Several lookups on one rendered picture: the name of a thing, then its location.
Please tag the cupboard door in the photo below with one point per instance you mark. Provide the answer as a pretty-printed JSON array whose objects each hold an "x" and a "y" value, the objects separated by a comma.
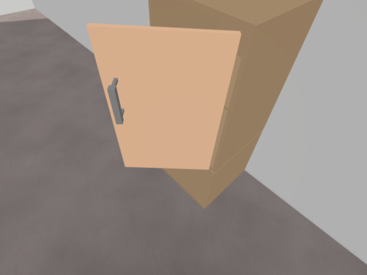
[{"x": 172, "y": 85}]

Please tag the handle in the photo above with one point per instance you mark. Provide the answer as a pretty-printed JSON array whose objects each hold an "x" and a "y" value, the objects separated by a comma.
[{"x": 115, "y": 103}]

